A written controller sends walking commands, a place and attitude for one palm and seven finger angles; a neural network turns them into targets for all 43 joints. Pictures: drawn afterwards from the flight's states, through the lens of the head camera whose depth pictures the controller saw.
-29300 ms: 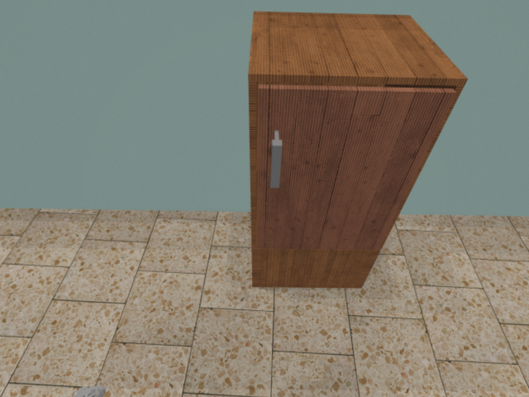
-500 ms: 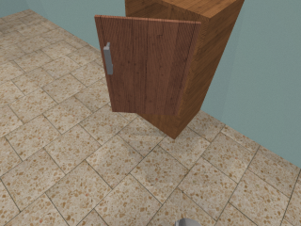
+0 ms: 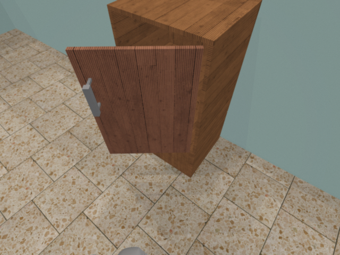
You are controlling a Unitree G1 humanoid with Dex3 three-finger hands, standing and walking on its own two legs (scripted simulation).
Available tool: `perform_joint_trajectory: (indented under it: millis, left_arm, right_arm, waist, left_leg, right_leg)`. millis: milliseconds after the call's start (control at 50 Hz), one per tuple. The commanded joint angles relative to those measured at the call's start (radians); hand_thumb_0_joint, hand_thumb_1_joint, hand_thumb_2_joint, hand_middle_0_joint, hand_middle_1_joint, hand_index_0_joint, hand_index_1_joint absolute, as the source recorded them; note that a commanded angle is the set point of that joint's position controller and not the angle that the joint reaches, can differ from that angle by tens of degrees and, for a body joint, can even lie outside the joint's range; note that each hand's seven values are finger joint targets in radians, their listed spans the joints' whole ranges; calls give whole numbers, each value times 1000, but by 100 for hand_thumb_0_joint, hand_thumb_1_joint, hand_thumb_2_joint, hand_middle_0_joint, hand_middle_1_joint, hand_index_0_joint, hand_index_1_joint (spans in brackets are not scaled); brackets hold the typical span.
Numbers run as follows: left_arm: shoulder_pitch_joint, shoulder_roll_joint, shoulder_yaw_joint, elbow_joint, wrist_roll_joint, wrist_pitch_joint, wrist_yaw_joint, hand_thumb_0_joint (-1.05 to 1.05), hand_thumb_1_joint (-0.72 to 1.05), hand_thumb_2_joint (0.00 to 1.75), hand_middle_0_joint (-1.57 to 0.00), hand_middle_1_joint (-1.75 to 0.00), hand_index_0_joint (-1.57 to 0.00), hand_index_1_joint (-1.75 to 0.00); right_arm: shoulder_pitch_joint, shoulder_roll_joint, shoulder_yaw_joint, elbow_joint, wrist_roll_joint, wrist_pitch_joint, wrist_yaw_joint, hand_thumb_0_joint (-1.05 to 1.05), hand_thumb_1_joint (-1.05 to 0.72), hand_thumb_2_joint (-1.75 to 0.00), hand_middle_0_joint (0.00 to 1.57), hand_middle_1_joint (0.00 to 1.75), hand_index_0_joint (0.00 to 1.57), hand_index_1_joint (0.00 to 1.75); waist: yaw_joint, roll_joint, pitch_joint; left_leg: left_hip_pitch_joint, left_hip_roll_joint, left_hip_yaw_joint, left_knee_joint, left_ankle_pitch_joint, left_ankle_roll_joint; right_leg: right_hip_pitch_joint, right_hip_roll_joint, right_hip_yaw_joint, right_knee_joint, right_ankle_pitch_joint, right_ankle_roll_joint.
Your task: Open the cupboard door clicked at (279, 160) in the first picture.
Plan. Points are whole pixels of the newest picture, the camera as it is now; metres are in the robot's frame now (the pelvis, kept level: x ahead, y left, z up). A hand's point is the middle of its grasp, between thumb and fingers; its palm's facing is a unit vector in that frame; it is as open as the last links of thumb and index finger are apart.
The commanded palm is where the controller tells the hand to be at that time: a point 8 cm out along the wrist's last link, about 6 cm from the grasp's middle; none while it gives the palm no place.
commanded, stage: come to a stop and stand still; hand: left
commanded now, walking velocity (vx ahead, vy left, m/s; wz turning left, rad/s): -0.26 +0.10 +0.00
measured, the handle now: (93, 97) +0.61 +0.29 -0.03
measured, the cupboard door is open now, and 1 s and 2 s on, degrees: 37 37 37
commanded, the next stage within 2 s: none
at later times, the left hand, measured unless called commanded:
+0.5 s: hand out of the picture +0.04 +0.20 -0.18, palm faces +0.01 -0.96 -0.27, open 7.3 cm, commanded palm none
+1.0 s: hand out of the picture +0.02 +0.19 -0.18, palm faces +0.01 -0.98 -0.18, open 7.3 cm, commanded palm none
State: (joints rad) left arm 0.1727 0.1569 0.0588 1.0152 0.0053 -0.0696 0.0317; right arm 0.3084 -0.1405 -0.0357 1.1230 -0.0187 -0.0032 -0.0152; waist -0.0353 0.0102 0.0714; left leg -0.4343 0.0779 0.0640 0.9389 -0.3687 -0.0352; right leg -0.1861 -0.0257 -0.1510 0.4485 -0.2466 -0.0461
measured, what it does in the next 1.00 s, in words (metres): steps on the spot: left foot, then right foot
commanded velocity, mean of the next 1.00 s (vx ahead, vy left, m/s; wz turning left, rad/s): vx -0.06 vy -0.02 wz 0.00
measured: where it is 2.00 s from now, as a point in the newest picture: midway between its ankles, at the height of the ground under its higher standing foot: outside the picture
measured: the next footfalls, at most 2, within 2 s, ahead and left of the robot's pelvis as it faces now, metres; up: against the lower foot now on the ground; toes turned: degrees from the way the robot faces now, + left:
left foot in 0.14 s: +0.09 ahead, +0.09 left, +0.00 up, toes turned +2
right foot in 0.44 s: +0.03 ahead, -0.11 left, +0.00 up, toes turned -5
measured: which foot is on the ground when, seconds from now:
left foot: up 0.00-0.12, down 0.14-1.00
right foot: down 0.00-0.20, up 0.22-0.42, down 0.44-1.00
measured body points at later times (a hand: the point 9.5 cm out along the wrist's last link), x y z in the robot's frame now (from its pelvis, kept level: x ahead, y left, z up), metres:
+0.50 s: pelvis +0.01 +0.00 -0.02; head +0.04 -0.01 +0.43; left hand +0.04 +0.25 -0.16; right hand +0.11 -0.24 -0.16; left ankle +0.09 +0.13 -0.73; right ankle -0.01 -0.11 -0.74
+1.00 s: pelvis -0.03 +0.01 -0.01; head -0.04 +0.03 +0.44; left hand +0.01 +0.24 -0.17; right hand -0.01 -0.23 -0.15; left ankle +0.05 +0.09 -0.74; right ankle -0.01 -0.11 -0.74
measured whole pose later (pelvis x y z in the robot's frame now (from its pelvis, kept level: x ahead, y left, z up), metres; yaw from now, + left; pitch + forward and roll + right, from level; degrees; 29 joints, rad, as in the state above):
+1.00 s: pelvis -0.03 +0.01 -0.01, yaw -1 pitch -2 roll -2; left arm 0.33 0.19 0.01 0.94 0.02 0.01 0.03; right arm 0.32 -0.16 -0.01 0.99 -0.03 0.02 -0.01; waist -0.02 -0.02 -0.01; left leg -0.32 0.01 0.06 0.54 -0.18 0.05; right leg -0.21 0.01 -0.08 0.50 -0.25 -0.01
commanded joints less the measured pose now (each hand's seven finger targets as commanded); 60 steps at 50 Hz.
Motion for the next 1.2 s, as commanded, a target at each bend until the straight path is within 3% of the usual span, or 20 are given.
perform_joint_trajectory:
  millis: [0,60,80,100,120,180,260,360,380,400,420,440,500,560,580,620,640,680,760,1180]
  left_arm:
    - [65,102,-2,1,12,16,-5,0,90,90,-20,-30,-20,-30]
    - [48,134,1,12,6,36,5,0,90,90,-20,-30,-20,-30]
    - [60,122,-5,14,7,46,5,0,90,90,-20,-30,-20,-30]
    - [97,102,-7,10,2,57,10,0,90,90,-20,-30,-20,-30]
    - [132,81,-13,9,3,70,17,0,90,90,-20,-30,-20,-30]
    - [141,88,-17,10,0,97,6,0,90,90,-20,-30,-20,-30]
    - [131,98,-2,-10,3,110,0,0,90,90,-20,-30,-20,-30]
    - [175,70,-4,-16,10,102,-5,0,90,90,-20,-30,-20,-30]
    - [270,213,-35,-73,36,84,-8,0,90,90,-20,-30,-20,-30]
    - [236,118,-12,-92,30,86,-8,0,90,90,-20,-30,-20,-30]
    - [177,187,-5,-132,42,84,2,0,90,90,-20,-30,-20,-30]
    - [136,205,1,-171,46,86,2,0,90,90,-20,-30,-20,-30]
    - [90,178,6,-214,37,69,22,0,90,90,-20,-30,-20,-30]
    - [111,197,6,-226,36,70,25,0,90,90,-20,-30,-20,-30]
    - [107,204,5,-230,30,67,24,0,90,90,-20,-30,-20,-30]
    - [145,174,-2,-219,14,68,19,0,90,90,-20,-30,-20,-30]
    - [156,163,-7,-214,15,71,19,0,90,90,-20,-30,-20,-30]
    - [162,163,-13,-193,14,75,17,0,90,90,-20,-30,-20,-30]
    - [149,151,-18,-164,15,69,9,0,90,90,-20,-30,-20,-30]
    - [317,66,-34,-30,25,67,11,0,90,90,-20,-30,-20,-30]
  right_arm:
    - [43,4,4,-35,5,4,4,0,-90,-90,20,30,20,30]
    - [40,-43,-3,-36,7,11,-2,0,-90,-90,20,30,20,30]
    - [37,-73,-7,-39,8,8,-2,0,-90,-90,20,30,20,30]
    - [38,-128,-12,-50,3,-1,-7,0,-90,-90,20,30,20,30]
    - [23,-170,-20,-64,1,4,-13,0,-90,-90,20,30,20,30]
    - [-48,-194,-24,-90,2,8,-34,0,-90,-90,20,30,20,30]
    - [-89,-230,-41,-135,-6,19,-44,0,-90,-90,20,30,20,30]
    - [-136,-223,-50,-157,-3,24,-31,0,-90,-90,20,30,20,30]
    - [-159,-283,-45,-255,-5,11,-32,0,-90,-90,20,30,20,30]
    - [-192,-204,-54,-288,-3,10,-24,0,-90,-90,20,30,20,30]
    - [-137,-131,-43,-305,-6,15,-17,0,-90,-90,20,30,20,30]
    - [-146,-105,-39,-329,-8,24,-7,0,-90,-90,20,30,20,30]
    - [-153,-97,-37,-343,-10,30,-3,0,-90,-90,20,30,20,30]
    - [-105,-84,-31,-325,-3,21,-2,0,-90,-90,20,30,20,30]
    - [-66,-95,-30,-309,-2,11,0,0,-90,-90,20,30,20,30]
    - [-53,-146,-32,-288,-6,-3,-3,0,-90,-90,20,30,20,30]
    - [-67,-163,-32,-286,-8,-4,-5,0,-90,-90,20,30,20,30]
    - [-88,-169,-25,-276,-6,-4,-4,0,-90,-90,20,30,20,30]
    - [-58,-138,-17,-255,-10,6,-2,0,-90,-90,20,30,20,30]
    - [54,-118,-13,-130,-1,10,-4,0,-90,-90,20,30,20,30]
  waist:
    - [22,-115,-34]
    - [1,-129,-55]
    - [7,-80,-64]
    - [20,39,-87]
    - [29,92,-72]
    - [35,252,-59]
    - [24,147,-156]
    - [40,125,-184]
    - [85,47,-154]
    - [83,-87,-163]
    - [41,-210,-155]
    - [43,-163,-142]
    - [24,-199,-66]
    - [21,-147,-54]
    - [12,-106,-78]
    - [36,-4,-87]
    - [49,40,-73]
    - [60,134,-49]
    - [38,13,5]
    - [39,17,14]
  left_leg:
    - [98,-27,15,-218,82,-14]
    - [229,-34,-1,-431,242,-11]
    - [303,2,-33,-470,437,6]
    - [307,103,-128,-480,655,56]
    - [246,166,-166,-504,674,104]
    - [209,229,-237,-604,719,188]
    - [297,271,-231,-561,748,249]
    - [240,208,-169,-556,478,198]
    - [253,150,-190,-507,379,138]
    - [163,55,-75,-346,160,75]
    - [38,-54,-6,-231,29,37]
    - [16,-77,-22,-121,-68,32]
    - [-80,-58,-58,5,-65,58]
    - [26,-77,-11,-231,12,53]
    - [117,-75,-2,-343,133,58]
    - [226,28,-105,-406,431,100]
    - [198,54,-149,-422,440,121]
    - [126,71,-191,-486,345,137]
    - [69,10,-146,-516,23,93]
    - [47,40,-197,-664,-150,92]
  right_leg:
    - [-32,-220,116,-140,524,-104]
    - [-51,-205,111,-41,460,-64]
    - [-105,-170,100,5,346,-27]
    - [-100,-116,81,50,190,14]
    - [-70,-69,71,57,-13,34]
    - [-83,-34,71,257,-241,54]
    - [-182,-21,146,469,-341,53]
    - [-75,-4,95,243,-195,55]
    - [-39,6,107,6,-150,83]
    - [-100,-74,188,-105,-3,67]
    - [-45,-193,343,-117,86,-11]
    - [-87,-240,362,-105,39,-63]
    - [-61,-229,340,-31,303,-113]
    - [-45,-180,266,53,454,-102]
    - [-46,-161,247,81,425,-79]
    - [-111,-82,191,88,233,-6]
    - [-105,-52,171,76,120,10]
    - [-50,-28,143,54,-1,23]
    - [-72,-63,208,-57,-106,-2]
    - [-73,-41,163,-66,-130,23]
